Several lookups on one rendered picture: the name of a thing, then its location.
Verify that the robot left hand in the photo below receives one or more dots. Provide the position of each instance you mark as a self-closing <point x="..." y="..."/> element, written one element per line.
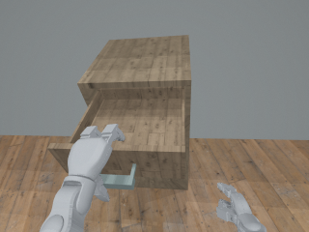
<point x="89" y="154"/>

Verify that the left robot forearm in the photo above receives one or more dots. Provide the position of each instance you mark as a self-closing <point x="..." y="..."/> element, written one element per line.
<point x="70" y="206"/>

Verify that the handle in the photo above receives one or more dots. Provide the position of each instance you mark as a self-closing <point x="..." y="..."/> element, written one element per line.
<point x="113" y="181"/>

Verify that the cabinet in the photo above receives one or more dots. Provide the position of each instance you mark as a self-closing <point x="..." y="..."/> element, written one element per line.
<point x="142" y="63"/>

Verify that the drawer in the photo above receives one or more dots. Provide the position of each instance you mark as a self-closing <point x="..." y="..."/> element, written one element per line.
<point x="152" y="121"/>

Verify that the right robot forearm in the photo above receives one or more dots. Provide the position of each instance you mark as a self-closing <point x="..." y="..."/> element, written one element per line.
<point x="247" y="222"/>

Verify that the robot right hand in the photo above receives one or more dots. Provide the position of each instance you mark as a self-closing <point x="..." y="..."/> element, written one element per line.
<point x="229" y="211"/>

